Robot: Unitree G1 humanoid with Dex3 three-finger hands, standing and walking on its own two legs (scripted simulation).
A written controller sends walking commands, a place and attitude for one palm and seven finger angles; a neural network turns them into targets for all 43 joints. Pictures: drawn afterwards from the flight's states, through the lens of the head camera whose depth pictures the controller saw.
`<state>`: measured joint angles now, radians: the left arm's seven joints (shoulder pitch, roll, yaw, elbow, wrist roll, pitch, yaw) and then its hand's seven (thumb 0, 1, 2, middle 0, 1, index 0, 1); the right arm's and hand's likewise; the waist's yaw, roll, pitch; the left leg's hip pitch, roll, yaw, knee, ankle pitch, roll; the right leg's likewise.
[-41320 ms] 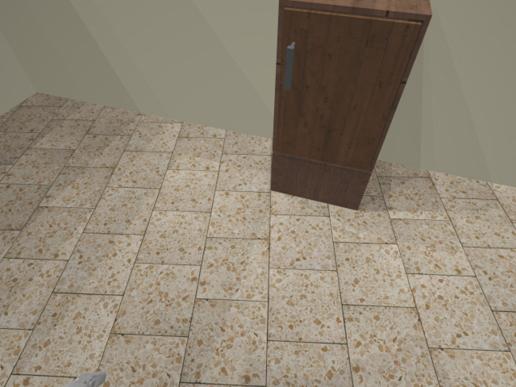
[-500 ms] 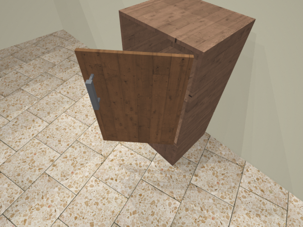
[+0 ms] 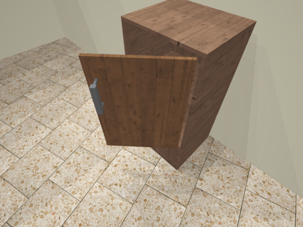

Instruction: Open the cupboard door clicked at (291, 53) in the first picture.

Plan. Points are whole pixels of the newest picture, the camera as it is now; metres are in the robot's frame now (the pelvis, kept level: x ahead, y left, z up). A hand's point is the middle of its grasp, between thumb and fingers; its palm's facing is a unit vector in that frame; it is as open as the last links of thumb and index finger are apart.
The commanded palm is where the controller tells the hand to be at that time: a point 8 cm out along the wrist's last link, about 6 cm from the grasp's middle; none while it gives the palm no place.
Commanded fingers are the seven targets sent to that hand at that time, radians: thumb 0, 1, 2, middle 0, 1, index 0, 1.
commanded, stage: look again from close up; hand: left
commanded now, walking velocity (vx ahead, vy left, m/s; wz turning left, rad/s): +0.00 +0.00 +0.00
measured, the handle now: (98, 96) +0.59 +0.26 -0.04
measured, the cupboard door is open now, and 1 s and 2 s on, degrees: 42 42 42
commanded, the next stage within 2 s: shuffle to correct the standing spot in 0.02 s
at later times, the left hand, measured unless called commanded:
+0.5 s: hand out of the picture +0.00 +0.20 -0.19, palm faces +0.03 -0.98 -0.19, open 7.4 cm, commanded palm none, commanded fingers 0.00 0.90 0.90 -0.20 -0.30 -0.20 -0.30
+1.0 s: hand out of the picture +0.11 +0.18 -0.17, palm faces -0.01 -0.98 -0.20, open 7.4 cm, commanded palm none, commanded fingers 0.00 0.90 0.90 -0.20 -0.30 -0.20 -0.30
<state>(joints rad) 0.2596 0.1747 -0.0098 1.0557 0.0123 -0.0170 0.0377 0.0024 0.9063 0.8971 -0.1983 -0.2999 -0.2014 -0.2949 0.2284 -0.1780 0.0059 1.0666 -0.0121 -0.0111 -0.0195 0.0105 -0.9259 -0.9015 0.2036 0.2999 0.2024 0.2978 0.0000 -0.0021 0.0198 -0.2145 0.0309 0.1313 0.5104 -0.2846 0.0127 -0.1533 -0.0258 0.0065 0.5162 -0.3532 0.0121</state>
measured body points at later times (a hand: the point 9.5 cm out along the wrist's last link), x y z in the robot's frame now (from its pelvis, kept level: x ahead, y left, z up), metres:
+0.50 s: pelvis +0.03 +0.02 -0.01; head +0.05 +0.04 +0.44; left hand +0.00 +0.25 -0.17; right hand +0.03 -0.21 -0.16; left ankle -0.01 +0.11 -0.73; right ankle -0.04 -0.11 -0.72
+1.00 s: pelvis +0.05 +0.01 +0.01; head +0.06 +0.01 +0.45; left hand +0.11 +0.24 -0.15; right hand +0.06 -0.22 -0.15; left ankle -0.01 +0.11 -0.74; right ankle +0.04 -0.10 -0.73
